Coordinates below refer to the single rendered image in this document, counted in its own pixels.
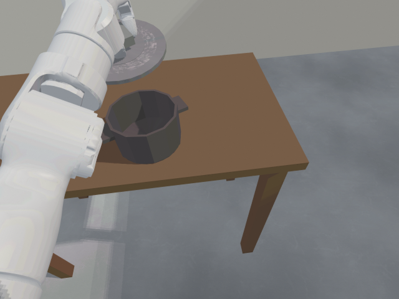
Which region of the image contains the pot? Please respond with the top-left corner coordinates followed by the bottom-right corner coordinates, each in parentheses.
top-left (101, 90), bottom-right (188, 164)

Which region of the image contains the left robot hand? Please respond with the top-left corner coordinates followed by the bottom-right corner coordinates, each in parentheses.
top-left (114, 0), bottom-right (137, 59)

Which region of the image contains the robot left upper arm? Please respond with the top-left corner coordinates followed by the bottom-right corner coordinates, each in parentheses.
top-left (0, 90), bottom-right (105, 299)

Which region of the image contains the lid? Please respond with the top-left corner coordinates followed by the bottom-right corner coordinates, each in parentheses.
top-left (105, 19), bottom-right (166, 85)

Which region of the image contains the left robot forearm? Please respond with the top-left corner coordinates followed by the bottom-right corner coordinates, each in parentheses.
top-left (0, 0), bottom-right (125, 159)

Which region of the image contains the knob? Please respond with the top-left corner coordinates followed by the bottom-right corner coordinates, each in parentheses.
top-left (119, 22), bottom-right (135, 49)

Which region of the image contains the table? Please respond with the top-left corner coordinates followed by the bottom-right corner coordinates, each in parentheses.
top-left (0, 52), bottom-right (309, 278)

